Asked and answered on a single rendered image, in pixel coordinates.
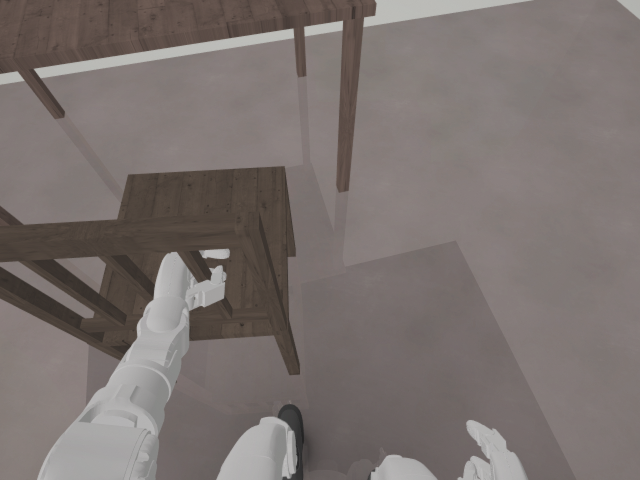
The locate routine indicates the robot left hand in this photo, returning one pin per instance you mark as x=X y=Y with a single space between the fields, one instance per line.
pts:
x=175 y=279

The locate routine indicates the chair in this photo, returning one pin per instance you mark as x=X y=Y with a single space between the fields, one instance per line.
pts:
x=245 y=210

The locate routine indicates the table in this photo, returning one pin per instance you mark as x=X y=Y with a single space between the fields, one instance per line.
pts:
x=42 y=33

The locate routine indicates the robot left forearm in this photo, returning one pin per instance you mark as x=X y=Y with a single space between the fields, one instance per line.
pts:
x=143 y=381

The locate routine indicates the robot left thigh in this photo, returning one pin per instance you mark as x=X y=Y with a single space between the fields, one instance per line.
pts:
x=263 y=452

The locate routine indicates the robot right hand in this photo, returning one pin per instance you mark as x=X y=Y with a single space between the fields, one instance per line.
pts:
x=504 y=465

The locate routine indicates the robot right shin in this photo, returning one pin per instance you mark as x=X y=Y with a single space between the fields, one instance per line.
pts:
x=391 y=456

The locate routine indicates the left robot upper arm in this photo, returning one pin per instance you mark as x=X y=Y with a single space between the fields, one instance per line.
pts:
x=91 y=451

